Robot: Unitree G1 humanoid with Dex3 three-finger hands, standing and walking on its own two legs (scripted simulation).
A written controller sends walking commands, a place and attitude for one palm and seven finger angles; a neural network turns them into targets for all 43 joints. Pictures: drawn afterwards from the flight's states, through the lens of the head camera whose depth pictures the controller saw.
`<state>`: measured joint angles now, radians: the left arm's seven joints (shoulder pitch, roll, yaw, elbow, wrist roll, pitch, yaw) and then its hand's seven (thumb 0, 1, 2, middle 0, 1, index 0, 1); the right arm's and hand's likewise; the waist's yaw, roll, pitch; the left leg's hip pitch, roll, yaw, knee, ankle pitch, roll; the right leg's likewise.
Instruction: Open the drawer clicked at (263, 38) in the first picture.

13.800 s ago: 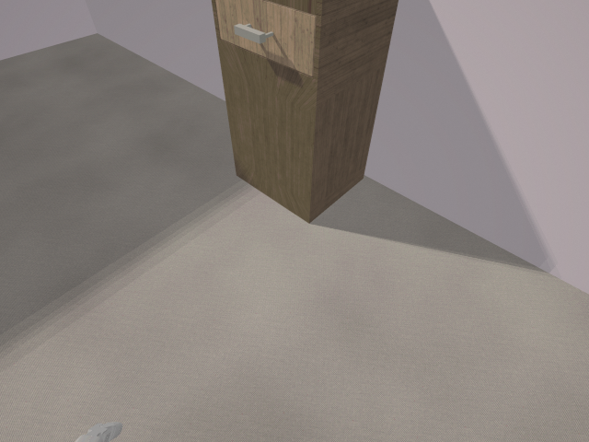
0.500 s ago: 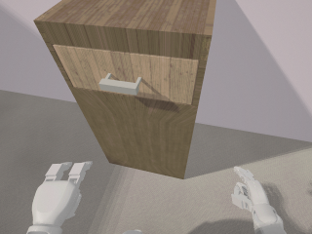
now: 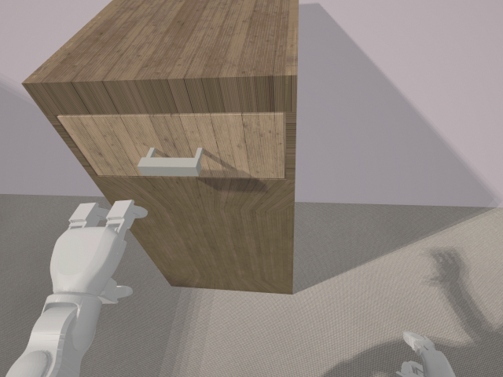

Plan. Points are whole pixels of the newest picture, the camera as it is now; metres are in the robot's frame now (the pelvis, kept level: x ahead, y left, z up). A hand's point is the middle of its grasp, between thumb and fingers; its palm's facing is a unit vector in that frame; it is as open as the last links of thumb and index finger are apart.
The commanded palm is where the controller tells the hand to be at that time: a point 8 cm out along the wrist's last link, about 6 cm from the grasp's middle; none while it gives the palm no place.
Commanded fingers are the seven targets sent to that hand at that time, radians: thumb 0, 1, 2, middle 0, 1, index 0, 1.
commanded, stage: raise the hand with hooked fingers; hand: left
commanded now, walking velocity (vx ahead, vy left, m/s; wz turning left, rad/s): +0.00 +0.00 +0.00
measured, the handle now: (172, 159) +0.51 +0.24 +0.04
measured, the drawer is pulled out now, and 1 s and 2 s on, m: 0.00 0.00 0.00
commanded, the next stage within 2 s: move the hooked fingers above the handle in 0.84 s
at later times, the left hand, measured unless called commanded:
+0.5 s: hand (66, 198) +0.31 +0.30 +0.16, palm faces +0.09 -0.03 -1.00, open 13.8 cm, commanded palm +0.27 +0.29 +0.21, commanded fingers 0.00 -0.50 0.30 -0.30 -1.20 -0.30 -1.20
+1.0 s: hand (74, 210) +0.29 +0.29 +0.15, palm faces +0.07 -0.05 -1.00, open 13.8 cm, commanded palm +0.27 +0.29 +0.21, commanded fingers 0.00 -0.50 0.30 -0.30 -1.20 -0.30 -1.20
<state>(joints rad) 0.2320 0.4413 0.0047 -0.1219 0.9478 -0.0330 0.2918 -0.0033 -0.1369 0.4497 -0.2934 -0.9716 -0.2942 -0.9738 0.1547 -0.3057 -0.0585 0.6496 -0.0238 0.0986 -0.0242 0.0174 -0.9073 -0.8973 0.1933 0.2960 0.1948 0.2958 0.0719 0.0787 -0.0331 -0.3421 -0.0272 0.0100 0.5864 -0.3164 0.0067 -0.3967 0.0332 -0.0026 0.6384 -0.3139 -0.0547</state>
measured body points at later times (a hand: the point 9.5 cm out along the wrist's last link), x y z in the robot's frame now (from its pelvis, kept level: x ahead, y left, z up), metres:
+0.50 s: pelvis -0.01 +0.05 +0.02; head +0.00 +0.01 +0.46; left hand +0.30 +0.30 +0.21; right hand +0.21 -0.15 -0.09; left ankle -0.01 +0.12 -0.73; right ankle +0.01 -0.08 -0.73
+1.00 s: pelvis -0.01 +0.04 +0.02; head +0.01 +0.00 +0.46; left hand +0.29 +0.29 +0.20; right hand +0.19 -0.17 -0.10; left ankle -0.01 +0.12 -0.73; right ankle +0.01 -0.08 -0.73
